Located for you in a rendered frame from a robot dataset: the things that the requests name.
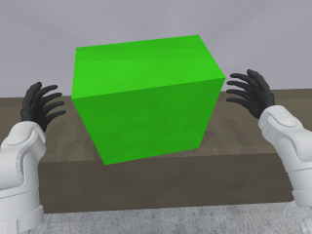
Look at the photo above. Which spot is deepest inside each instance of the pedestal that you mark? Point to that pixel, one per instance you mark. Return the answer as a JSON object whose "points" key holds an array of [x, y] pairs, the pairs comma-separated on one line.
{"points": [[234, 164]]}

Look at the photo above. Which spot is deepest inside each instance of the robot right forearm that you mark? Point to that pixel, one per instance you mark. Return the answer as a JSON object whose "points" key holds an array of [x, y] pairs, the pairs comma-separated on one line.
{"points": [[293, 144]]}

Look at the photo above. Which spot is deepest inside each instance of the left robot hand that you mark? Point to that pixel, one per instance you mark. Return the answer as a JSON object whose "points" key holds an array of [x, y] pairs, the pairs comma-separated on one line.
{"points": [[33, 109]]}

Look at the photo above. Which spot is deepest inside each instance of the carton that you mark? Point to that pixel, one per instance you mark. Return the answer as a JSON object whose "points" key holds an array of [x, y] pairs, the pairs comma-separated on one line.
{"points": [[146, 98]]}

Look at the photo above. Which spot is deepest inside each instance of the right robot hand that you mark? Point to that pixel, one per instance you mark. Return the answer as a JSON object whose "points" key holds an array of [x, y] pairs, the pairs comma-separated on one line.
{"points": [[257, 96]]}

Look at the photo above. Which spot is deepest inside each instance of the right robot upper arm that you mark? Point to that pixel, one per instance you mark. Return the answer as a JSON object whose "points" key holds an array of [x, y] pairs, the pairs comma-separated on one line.
{"points": [[305, 225]]}

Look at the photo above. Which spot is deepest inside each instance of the robot left forearm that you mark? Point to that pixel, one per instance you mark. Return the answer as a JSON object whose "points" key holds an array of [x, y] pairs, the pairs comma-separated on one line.
{"points": [[20, 153]]}

